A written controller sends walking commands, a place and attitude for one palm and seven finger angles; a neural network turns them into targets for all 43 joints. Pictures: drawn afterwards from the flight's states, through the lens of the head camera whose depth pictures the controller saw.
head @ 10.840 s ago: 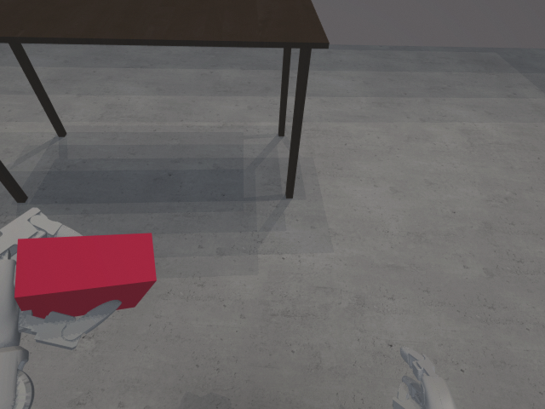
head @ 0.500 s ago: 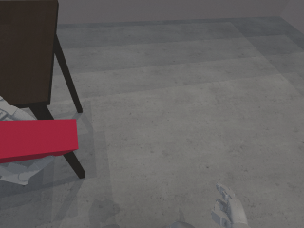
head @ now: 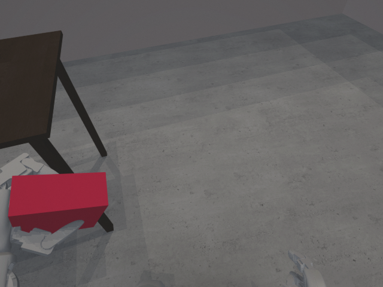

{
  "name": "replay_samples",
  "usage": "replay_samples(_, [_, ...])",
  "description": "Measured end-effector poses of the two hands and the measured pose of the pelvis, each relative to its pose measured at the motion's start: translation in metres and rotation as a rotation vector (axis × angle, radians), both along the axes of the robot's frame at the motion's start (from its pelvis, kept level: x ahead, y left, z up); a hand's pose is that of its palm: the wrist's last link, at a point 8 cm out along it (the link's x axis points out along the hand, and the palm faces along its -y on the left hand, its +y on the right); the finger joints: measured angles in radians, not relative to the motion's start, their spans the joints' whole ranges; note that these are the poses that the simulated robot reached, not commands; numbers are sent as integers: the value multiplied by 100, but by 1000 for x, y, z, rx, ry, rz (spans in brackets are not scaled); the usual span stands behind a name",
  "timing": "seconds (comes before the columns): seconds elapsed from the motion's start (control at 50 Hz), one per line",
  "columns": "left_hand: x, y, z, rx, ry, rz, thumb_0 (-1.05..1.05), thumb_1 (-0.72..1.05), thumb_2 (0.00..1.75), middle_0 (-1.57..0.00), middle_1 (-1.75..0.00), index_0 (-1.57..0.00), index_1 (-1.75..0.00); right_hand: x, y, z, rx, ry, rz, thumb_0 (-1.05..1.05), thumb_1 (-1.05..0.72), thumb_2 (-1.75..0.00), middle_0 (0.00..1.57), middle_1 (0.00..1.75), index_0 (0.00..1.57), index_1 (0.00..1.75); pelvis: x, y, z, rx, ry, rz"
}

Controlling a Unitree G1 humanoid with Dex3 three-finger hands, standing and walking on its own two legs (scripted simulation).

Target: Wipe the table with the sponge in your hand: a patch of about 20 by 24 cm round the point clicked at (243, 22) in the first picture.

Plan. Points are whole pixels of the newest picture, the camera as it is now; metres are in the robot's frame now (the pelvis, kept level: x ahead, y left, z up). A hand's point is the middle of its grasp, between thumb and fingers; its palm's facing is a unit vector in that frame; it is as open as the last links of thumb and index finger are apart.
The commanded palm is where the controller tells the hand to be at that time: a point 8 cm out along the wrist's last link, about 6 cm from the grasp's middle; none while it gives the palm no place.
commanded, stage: come to a stop and stand still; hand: left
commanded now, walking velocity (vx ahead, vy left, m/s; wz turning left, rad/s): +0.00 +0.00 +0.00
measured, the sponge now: (73, 204) +0.22 +0.20 +0.14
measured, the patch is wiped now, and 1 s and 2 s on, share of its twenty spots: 0.00 0.00 0.00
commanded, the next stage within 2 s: look again from close up in 1.70 s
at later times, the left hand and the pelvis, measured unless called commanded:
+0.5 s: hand (15, 274) +0.12 +0.22 +0.17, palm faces +0.46 -0.78 -0.42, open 9.7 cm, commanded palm +0.07 +0.25 +0.18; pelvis -0.08 -0.03 +0.00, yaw +2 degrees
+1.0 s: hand out of the picture +0.05 +0.17 +0.16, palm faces +0.42 -0.73 -0.54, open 9.7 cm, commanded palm +0.01 +0.20 +0.18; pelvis -0.14 -0.08 -0.01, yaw +1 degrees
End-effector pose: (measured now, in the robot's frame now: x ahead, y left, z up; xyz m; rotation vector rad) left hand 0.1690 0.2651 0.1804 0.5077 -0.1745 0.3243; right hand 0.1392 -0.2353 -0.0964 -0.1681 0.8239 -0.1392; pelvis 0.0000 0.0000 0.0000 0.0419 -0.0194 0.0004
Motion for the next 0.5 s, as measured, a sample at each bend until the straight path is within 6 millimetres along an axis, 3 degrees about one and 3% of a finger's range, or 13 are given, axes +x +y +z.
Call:
replay_samples(0.08, [-9,-8,4,26,-13,0,0,-45,100,-79,-134,-78,-135,-18,-25,2,-44,23,-35,1,-91,-90,20,30,20,30,-10,-11,2,7,14,15])
replay_samples(0.18, [-26,-8,9,51,-46,35,0,-45,100,-79,-134,-78,-135,-28,-38,6,-65,19,-27,1,-91,-90,20,30,20,30,-27,-21,3,8,23,18])
replay_samples(0.38, [-80,-12,-2,-19,-92,58,0,-45,101,-79,-134,-78,-135,-40,-18,21,-52,-46,59,1,-91,-90,20,30,20,30,-64,-26,1,-18,-9,20])
replay_samples(0.5, [-97,-12,4,22,-114,76,0,-45,101,-79,-134,-78,-135,-49,-4,19,1,-107,96,1,-91,-90,20,30,20,30,-81,-31,-3,-8,-37,35])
